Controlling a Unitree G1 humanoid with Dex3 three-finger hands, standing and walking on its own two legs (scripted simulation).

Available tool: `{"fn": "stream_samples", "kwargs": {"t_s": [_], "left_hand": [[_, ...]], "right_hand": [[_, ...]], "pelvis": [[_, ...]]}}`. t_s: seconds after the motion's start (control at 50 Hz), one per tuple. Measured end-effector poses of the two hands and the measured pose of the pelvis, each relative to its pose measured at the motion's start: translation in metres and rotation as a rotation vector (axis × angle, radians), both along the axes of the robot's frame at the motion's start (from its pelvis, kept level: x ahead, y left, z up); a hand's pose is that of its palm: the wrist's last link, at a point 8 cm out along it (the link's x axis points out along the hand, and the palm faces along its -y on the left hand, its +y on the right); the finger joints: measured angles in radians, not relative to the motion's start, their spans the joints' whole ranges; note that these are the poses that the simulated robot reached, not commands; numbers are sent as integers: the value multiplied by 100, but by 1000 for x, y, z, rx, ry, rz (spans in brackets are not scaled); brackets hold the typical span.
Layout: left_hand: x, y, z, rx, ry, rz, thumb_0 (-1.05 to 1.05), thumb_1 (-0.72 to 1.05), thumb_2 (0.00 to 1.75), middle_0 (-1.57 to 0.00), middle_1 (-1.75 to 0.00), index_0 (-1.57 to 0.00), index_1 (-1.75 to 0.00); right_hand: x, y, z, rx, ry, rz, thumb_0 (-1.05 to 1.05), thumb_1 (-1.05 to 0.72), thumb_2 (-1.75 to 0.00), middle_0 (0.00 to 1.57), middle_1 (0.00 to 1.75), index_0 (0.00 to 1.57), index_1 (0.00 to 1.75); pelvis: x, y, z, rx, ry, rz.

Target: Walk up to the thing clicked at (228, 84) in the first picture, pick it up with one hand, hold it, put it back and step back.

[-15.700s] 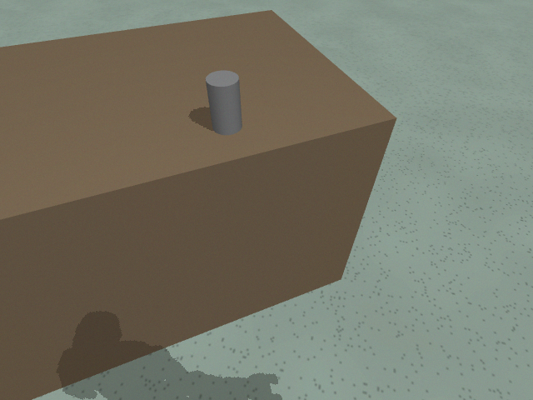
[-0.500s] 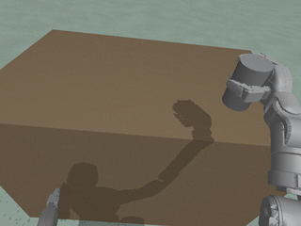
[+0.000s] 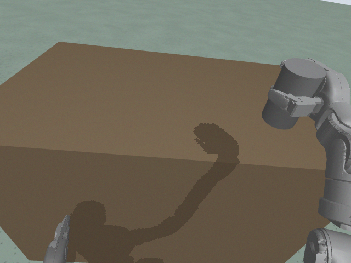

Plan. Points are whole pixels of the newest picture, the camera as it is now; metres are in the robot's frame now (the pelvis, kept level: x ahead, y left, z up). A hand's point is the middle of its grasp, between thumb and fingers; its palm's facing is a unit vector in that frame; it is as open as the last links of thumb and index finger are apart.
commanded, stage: lift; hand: right
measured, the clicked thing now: (290, 95) +0.36 -0.18 +0.29
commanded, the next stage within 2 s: hold in 0.04 s
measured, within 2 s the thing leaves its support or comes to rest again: neither
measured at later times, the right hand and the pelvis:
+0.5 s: hand (303, 85) +0.34 -0.18 +0.32, palm faces +0.13 +0.99 -0.04, open 9.5 cm; pelvis +0.00 -0.01 +0.00, yaw +0 degrees
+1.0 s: hand (296, 87) +0.34 -0.17 +0.31, palm faces +0.15 +0.99 -0.05, open 9.5 cm; pelvis +0.01 +0.00 +0.00, yaw +0 degrees
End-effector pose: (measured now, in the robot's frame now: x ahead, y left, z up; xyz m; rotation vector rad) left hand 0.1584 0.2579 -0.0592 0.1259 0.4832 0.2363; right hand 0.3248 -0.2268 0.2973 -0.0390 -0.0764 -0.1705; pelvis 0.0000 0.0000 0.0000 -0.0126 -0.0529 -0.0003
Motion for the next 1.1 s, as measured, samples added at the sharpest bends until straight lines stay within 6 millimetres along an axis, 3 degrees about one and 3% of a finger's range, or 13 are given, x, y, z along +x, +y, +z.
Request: {"fn": "stream_samples", "kwargs": {"t_s": [0.34,0.58,0.84,1.1], "left_hand": [[4,-12,1,-8,-40,-17,-2,-54,5,-4,-5,-5,-5],[9,-15,-4,-9,-23,-29,-2,-55,5,-5,-5,-5,-6],[15,-9,-1,-7,-38,-23,-2,-55,5,-5,-5,-5,-6],[22,-13,-3,-11,-22,-46,-2,-55,5,-5,-5,-5,-6]], "right_hand": [[-17,-6,12,-17,-16,31,1,31,-107,72,98,76,98],[-15,0,25,-17,-17,51,1,31,-107,73,98,76,98],[-8,4,17,3,15,36,1,31,-107,73,98,76,98],[-14,8,13,-17,4,44,1,31,-107,73,98,76,98]], "pelvis": [[-2,-8,-1,6,-4,-2],[2,-8,0,9,0,-6],[7,-5,0,4,5,-5],[11,-2,1,7,3,-11]]}}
